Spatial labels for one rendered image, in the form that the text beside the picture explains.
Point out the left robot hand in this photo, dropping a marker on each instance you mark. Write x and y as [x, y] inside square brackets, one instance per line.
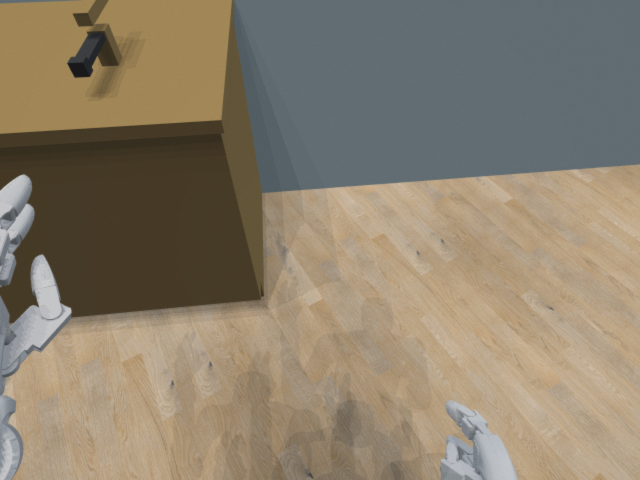
[37, 326]

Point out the robot left forearm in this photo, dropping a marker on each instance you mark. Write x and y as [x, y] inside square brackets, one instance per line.
[11, 444]

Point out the tap lever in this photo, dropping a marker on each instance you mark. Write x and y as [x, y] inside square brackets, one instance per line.
[81, 64]

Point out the right robot hand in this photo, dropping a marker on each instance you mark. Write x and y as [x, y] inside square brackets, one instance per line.
[487, 460]

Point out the counter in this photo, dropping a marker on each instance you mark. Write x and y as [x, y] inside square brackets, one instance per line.
[145, 184]

